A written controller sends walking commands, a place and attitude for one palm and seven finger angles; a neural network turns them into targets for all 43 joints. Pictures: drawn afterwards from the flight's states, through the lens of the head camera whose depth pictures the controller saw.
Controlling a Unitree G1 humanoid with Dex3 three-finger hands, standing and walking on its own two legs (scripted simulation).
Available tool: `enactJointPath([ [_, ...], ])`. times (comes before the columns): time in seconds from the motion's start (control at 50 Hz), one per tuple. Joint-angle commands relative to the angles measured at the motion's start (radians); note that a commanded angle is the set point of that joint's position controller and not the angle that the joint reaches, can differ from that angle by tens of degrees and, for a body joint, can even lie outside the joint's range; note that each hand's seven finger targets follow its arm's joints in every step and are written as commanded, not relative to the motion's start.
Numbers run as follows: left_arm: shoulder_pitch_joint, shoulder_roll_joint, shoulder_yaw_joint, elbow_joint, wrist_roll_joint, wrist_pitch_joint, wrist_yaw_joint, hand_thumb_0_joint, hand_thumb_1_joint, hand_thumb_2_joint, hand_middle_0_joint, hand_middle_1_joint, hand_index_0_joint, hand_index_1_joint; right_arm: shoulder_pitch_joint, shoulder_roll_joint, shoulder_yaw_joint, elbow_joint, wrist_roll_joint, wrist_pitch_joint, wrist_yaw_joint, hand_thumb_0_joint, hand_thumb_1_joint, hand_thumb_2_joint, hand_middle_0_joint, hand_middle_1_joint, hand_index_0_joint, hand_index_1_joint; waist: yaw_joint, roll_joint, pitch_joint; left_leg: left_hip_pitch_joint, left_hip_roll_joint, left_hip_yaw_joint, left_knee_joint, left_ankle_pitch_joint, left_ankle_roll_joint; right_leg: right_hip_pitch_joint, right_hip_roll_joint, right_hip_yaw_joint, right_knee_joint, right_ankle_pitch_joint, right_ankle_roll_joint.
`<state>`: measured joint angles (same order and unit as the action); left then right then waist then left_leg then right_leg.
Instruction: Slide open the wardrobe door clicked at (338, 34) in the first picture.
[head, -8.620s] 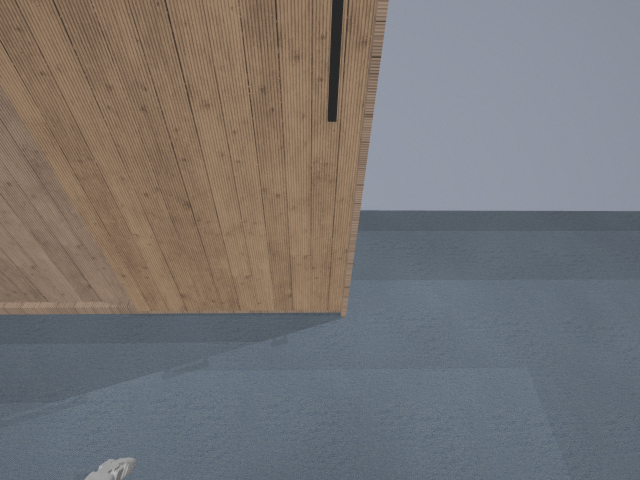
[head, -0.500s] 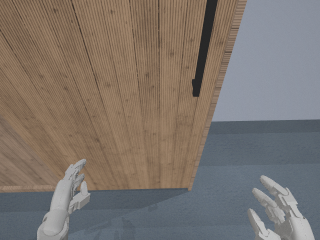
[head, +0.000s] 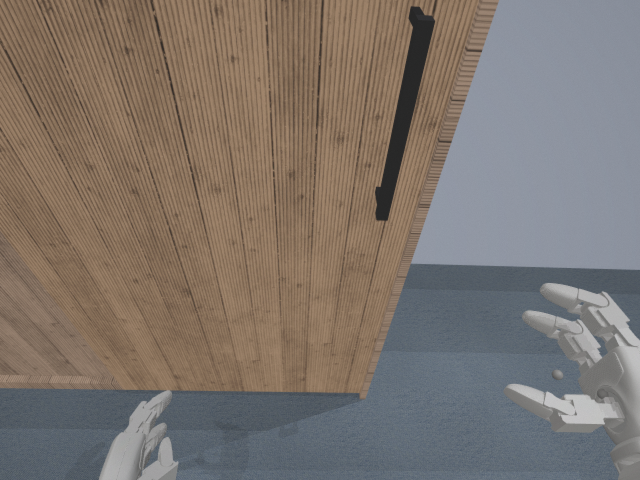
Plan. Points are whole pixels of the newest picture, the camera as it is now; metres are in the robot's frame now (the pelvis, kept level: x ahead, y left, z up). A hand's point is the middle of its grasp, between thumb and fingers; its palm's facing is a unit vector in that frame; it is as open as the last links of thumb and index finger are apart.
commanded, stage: raise the hand with hooked fingers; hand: right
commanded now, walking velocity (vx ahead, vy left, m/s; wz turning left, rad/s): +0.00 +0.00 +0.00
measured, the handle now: (396, 129) +0.49 -0.07 +0.22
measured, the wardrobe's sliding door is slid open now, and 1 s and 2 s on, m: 0.00 0.00 0.00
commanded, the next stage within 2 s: move the hooked fingers beside the handle in 1.14 s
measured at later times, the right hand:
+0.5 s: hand out of the picture +0.25 -0.28 +0.22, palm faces +0.10 +0.99 -0.12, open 13.9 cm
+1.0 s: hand out of the picture +0.28 -0.28 +0.24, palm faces +0.08 +0.99 -0.11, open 14.0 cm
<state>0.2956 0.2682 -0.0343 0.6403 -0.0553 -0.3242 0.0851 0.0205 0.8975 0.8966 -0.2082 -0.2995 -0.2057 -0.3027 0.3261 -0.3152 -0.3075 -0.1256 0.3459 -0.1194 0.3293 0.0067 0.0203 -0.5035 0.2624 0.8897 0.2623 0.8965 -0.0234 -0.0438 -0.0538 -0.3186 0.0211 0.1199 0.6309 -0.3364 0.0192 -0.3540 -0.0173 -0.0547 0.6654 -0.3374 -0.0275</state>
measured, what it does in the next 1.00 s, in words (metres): stands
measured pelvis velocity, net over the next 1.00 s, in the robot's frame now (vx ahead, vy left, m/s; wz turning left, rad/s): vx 0.00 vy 0.01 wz -0.01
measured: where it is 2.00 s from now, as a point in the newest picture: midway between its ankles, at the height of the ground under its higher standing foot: outside the picture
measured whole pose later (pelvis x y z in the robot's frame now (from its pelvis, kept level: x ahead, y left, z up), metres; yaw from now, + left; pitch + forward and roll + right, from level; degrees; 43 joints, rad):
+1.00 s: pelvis +0.00 +0.01 +0.01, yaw +0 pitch -3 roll +0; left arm 0.21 0.29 -0.08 0.60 -0.09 -0.22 0.10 0.02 0.90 0.90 -0.21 -0.30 -0.20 -0.30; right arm -0.18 -0.52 -0.52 0.05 0.34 0.30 0.45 -0.01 0.50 -0.30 0.30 1.20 0.30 1.20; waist -0.05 -0.06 -0.02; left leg -0.15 0.02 0.12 0.48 -0.27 0.03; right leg -0.18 -0.01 -0.05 0.49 -0.26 -0.02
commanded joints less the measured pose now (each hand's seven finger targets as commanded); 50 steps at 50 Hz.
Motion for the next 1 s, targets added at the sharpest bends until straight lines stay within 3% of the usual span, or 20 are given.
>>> enactJointPath([
  [0.0,-0.156,0.112,0.034,-0.183,-0.011,-0.079,0.017,0.000,0.900,0.900,-0.200,-0.300,-0.200,-0.300,-0.220,-0.228,-0.142,-0.238,0.024,-0.016,0.001,0.000,0.243,-0.410,0.282,1.035,0.282,1.035,-0.023,-0.033,-0.102,0.069,-0.014,-0.043,-0.128,0.202,-0.005,0.129,0.004,0.088,-0.155,0.219,0.000],
  [0.08,-0.172,0.111,0.021,-0.173,-0.014,-0.073,0.026,0.000,0.900,0.900,-0.200,-0.300,-0.200,-0.300,-0.320,-0.242,-0.149,-0.204,0.029,0.039,0.015,0.000,0.337,-0.370,0.288,1.095,0.288,1.095,-0.024,-0.057,-0.052,0.080,-0.017,-0.041,-0.164,0.193,-0.001,0.162,0.006,0.097,-0.194,0.205,0.002],
  [0.22,-0.197,0.111,0.004,-0.179,-0.020,-0.038,0.032,0.000,0.900,0.900,-0.200,-0.300,-0.200,-0.300,-0.476,-0.325,-0.203,-0.126,0.030,0.160,0.065,0.000,0.500,-0.300,0.300,1.200,0.300,1.200,-0.031,-0.035,-0.061,0.119,-0.016,-0.054,-0.208,0.218,-0.001,0.209,0.011,0.103,-0.227,0.213,-0.002],
  [0.26,-0.209,0.110,-0.003,-0.184,-0.023,-0.024,0.031,0.000,0.900,0.900,-0.200,-0.300,-0.200,-0.300,-0.528,-0.346,-0.210,-0.118,0.031,0.189,0.072,0.000,0.500,-0.300,0.300,1.200,0.300,1.200,-0.034,-0.044,-0.047,0.128,-0.016,-0.062,-0.222,0.210,0.002,0.215,0.010,0.105,-0.230,0.208,0.001],
  [0.36,-0.235,0.106,-0.012,-0.192,-0.027,0.000,0.029,0.000,0.900,0.900,-0.200,-0.300,-0.200,-0.300,-0.626,-0.417,-0.258,-0.102,0.029,0.239,0.088,0.000,0.500,-0.300,0.300,1.200,0.300,1.200,-0.038,-0.035,-0.096,0.163,-0.010,-0.072,-0.238,0.250,0.003,0.249,0.013,0.103,-0.231,0.241,-0.002],
  [0.42,-0.242,0.104,-0.018,-0.191,-0.032,0.010,0.029,0.000,0.900,0.900,-0.200,-0.300,-0.200,-0.300,-0.721,-0.434,-0.254,-0.099,0.024,0.264,0.103,0.000,0.500,-0.300,0.300,1.200,0.300,1.200,-0.029,-0.061,-0.110,0.157,-0.011,-0.059,-0.239,0.256,0.004,0.273,0.016,0.107,-0.245,0.246,-0.001],
  [0.46,-0.246,0.108,-0.018,-0.191,-0.033,0.019,0.028,0.000,0.900,0.900,-0.200,-0.300,-0.200,-0.300,-0.728,-0.470,-0.277,-0.046,0.021,0.289,0.110,0.000,0.500,-0.300,0.300,1.200,0.300,1.200,-0.037,-0.051,-0.090,0.158,-0.008,-0.074,-0.253,0.248,0.006,0.261,0.015,0.108,-0.242,0.239,-0.001],
  [0.54,-0.253,0.117,-0.022,-0.190,-0.041,0.029,0.028,0.000,0.900,0.900,-0.200,-0.300,-0.200,-0.300,-0.832,-0.505,-0.280,0.015,0.013,0.332,0.125,0.000,0.500,-0.300,0.300,1.200,0.300,1.200,-0.029,-0.030,-0.087,0.141,-0.005,-0.063,-0.259,0.198,0.004,0.259,0.018,0.116,-0.261,0.202,-0.003],
  [0.56,-0.259,0.118,-0.021,-0.194,-0.042,0.033,0.025,0.000,0.900,0.900,-0.200,-0.300,-0.200,-0.300,-0.823,-0.527,-0.290,0.034,0.013,0.341,0.130,0.000,0.500,-0.300,0.300,1.200,0.300,1.200,-0.036,-0.024,-0.078,0.152,0.002,-0.086,-0.269,0.195,0.005,0.245,0.015,0.114,-0.251,0.203,-0.002],
  [0.58,-0.262,0.122,-0.022,-0.194,-0.042,0.036,0.025,0.000,0.900,0.900,-0.200,-0.300,-0.200,-0.300,-0.858,-0.538,-0.294,0.033,0.011,0.347,0.135,0.000,0.500,-0.300,0.300,1.200,0.300,1.200,-0.033,-0.019,-0.100,0.165,0.008,-0.088,-0.265,0.203,0.005,0.244,0.018,0.114,-0.251,0.208,-0.004],
  [0.62,-0.266,0.123,-0.023,-0.201,-0.045,0.037,0.023,0.000,0.900,0.900,-0.200,-0.300,-0.200,-0.300,-0.919,-0.561,-0.298,0.021,0.006,0.359,0.144,0.000,0.500,-0.300,0.300,1.200,0.300,1.200,-0.034,-0.068,-0.125,0.161,0.006,-0.079,-0.257,0.214,0.008,0.271,0.020,0.116,-0.255,0.220,-0.004],
  [0.66,-0.261,0.124,-0.018,-0.207,-0.044,0.042,0.015,0.000,0.900,0.900,-0.200,-0.300,-0.200,-0.300,-0.824,-0.535,-0.298,0.085,0.018,0.372,0.157,0.000,0.500,-0.300,0.300,1.200,0.300,1.200,-0.042,-0.001,-0.126,0.185,0.014,-0.096,-0.253,0.260,0.005,0.248,0.016,0.113,-0.235,0.248,-0.004],
  [0.68,-0.254,0.130,-0.019,-0.204,-0.047,0.047,0.012,0.000,0.900,0.900,-0.200,-0.300,-0.200,-0.300,-0.807,-0.507,-0.276,0.110,0.018,0.382,0.166,0.000,0.500,-0.300,0.300,1.200,0.300,1.200,-0.034,0.022,-0.120,0.173,0.013,-0.088,-0.244,0.275,0.002,0.239,0.017,0.108,-0.234,0.250,-0.005],
  [0.72,-0.255,0.135,-0.016,-0.210,-0.052,0.054,0.007,0.000,0.900,0.900,-0.200,-0.300,-0.200,-0.300,-0.805,-0.501,-0.265,0.115,0.019,0.393,0.175,0.000,0.500,-0.300,0.300,1.200,0.300,1.200,-0.032,0.005,-0.089,0.134,0.010,-0.083,-0.244,0.229,0.000,0.228,0.017,0.107,-0.238,0.215,-0.002],
  [0.76,-0.259,0.134,-0.012,-0.218,-0.051,0.058,0.005,0.000,0.900,0.900,-0.200,-0.300,-0.200,-0.300,-0.790,-0.522,-0.283,0.096,0.022,0.393,0.167,0.000,0.500,-0.300,0.300,1.200,0.300,1.200,-0.040,0.033,-0.080,0.138,0.015,-0.096,-0.250,0.203,0.000,0.214,0.012,0.108,-0.230,0.208,-0.001],
  [0.8,-0.268,0.133,-0.008,-0.232,-0.048,0.054,0.007,0.000,0.900,0.900,-0.200,-0.300,-0.200,-0.300,-0.839,-0.550,-0.309,0.004,0.018,0.380,0.153,0.000,0.500,-0.300,0.300,1.200,0.300,1.200,-0.040,-0.037,-0.141,0.150,0.013,-0.095,-0.237,0.223,0.002,0.249,0.019,0.103,-0.224,0.229,-0.005],
  [0.84,-0.262,0.125,-0.010,-0.234,-0.044,0.046,0.011,0.000,0.900,0.900,-0.200,-0.300,-0.200,-0.300,-0.850,-0.559,-0.328,-0.041,0.017,0.358,0.134,0.000,0.500,-0.300,0.300,1.200,0.300,1.200,-0.039,-0.047,-0.164,0.156,0.003,-0.074,-0.226,0.245,0.005,0.276,0.018,0.105,-0.231,0.254,-0.006],
  [0.86,-0.260,0.123,-0.011,-0.229,-0.040,0.049,0.012,0.000,0.900,0.900,-0.200,-0.300,-0.200,-0.300,-0.823,-0.584,-0.350,-0.054,0.021,0.351,0.123,0.000,0.500,-0.300,0.300,1.200,0.300,1.200,-0.046,-0.020,-0.156,0.176,0.011,-0.092,-0.235,0.257,0.004,0.257,0.014,0.103,-0.220,0.262,-0.006],
  [0.94,-0.251,0.121,-0.012,-0.216,-0.042,0.041,0.021,0.000,0.900,0.900,-0.200,-0.300,-0.200,-0.300,-0.848,-0.552,-0.331,-0.042,0.010,0.346,0.107,0.000,0.500,-0.300,0.300,1.200,0.300,1.200,-0.034,-0.094,-0.136,0.147,0.002,-0.071,-0.232,0.263,0.006,0.281,0.017,0.101,-0.238,0.260,-0.005],
  [0.98,-0.251,0.124,-0.012,-0.211,-0.041,0.045,0.022,0.000,0.900,0.900,-0.200,-0.300,-0.200,-0.300,-0.845,-0.544,-0.319,-0.016,0.006,0.362,0.109,0.000,0.500,-0.300,0.300,1.200,0.300,1.200,-0.031,-0.070,-0.111,0.147,0.008,-0.084,-0.242,0.267,0.004,0.263,0.014,0.100,-0.235,0.256,-0.006],
])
